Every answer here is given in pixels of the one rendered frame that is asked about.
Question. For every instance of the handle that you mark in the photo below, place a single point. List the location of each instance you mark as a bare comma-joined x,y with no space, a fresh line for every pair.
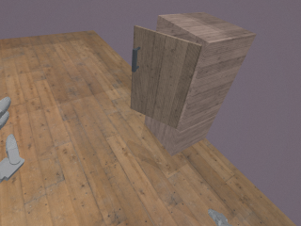
134,59

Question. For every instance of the cupboard door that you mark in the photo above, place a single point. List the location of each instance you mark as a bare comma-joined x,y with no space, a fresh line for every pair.
166,68

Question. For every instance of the robot right hand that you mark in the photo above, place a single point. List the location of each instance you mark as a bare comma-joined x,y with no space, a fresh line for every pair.
219,218

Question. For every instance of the robot left hand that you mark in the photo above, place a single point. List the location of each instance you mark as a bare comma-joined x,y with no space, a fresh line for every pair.
10,164

